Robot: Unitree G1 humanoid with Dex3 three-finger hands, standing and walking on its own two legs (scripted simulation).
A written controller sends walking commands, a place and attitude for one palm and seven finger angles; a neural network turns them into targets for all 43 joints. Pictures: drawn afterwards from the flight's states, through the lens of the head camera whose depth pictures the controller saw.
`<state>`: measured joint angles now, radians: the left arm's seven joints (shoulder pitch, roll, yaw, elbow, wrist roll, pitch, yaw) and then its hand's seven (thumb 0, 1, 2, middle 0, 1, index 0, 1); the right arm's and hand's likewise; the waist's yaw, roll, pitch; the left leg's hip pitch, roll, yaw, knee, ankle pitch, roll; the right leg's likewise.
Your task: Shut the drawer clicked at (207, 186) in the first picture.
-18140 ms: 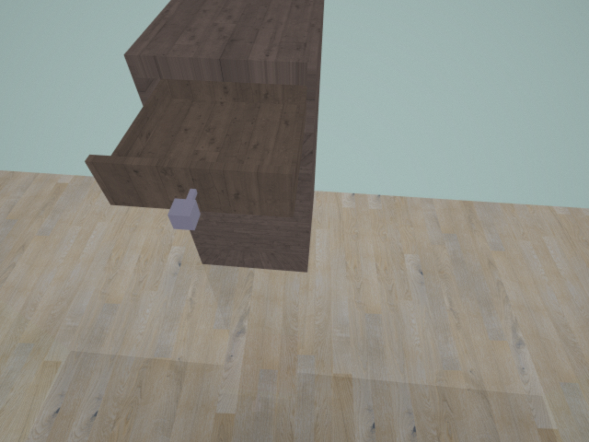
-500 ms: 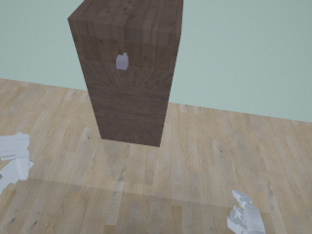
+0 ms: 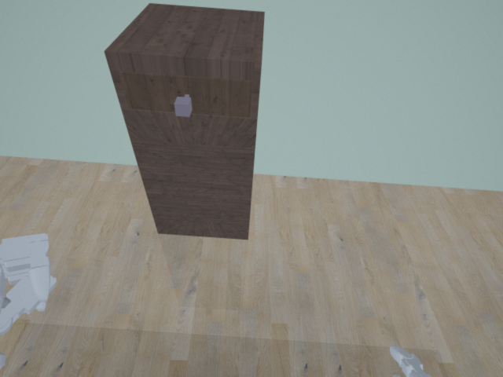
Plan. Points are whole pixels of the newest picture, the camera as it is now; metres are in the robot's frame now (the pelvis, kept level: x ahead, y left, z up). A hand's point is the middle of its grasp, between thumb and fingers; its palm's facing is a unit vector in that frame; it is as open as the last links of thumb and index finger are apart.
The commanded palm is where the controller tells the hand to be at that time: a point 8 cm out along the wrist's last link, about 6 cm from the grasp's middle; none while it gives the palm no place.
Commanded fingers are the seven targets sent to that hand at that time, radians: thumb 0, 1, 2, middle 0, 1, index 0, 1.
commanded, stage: stop stepping back and stand still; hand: left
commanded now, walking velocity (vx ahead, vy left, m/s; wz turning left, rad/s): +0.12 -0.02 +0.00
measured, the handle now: (184, 103) +0.84 +0.22 -0.01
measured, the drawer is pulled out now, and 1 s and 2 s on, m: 0.00 0.00 0.00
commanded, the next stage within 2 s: let the arm hang, fingers relaxed in 0.38 s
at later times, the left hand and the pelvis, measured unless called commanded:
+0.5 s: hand (52, 288) +0.19 +0.23 +0.16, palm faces +0.34 -0.83 -0.44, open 3.3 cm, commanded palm none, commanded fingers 0.00 0.90 0.90 -1.32 -1.51 -1.32 -1.51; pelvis -0.01 -0.01 +0.00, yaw +0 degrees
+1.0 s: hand out of the picture -0.09 +0.19 -0.17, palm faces +0.05 -0.97 -0.23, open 4.7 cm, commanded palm none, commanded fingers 0.00 0.90 0.90 -0.32 -0.43 -0.32 -0.43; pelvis -0.02 +0.00 +0.01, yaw +2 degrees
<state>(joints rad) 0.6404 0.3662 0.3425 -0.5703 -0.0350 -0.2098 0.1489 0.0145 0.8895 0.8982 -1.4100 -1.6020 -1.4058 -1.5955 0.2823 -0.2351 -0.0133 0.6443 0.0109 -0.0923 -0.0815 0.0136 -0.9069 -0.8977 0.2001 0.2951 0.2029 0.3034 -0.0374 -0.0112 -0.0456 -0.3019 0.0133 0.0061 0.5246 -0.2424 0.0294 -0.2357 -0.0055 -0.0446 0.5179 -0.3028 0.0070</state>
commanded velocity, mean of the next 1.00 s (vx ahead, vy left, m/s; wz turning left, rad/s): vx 0.02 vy -0.01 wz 0.00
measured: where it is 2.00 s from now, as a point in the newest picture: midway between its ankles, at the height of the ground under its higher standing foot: outside the picture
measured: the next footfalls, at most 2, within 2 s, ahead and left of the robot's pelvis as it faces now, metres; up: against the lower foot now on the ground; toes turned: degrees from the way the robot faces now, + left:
none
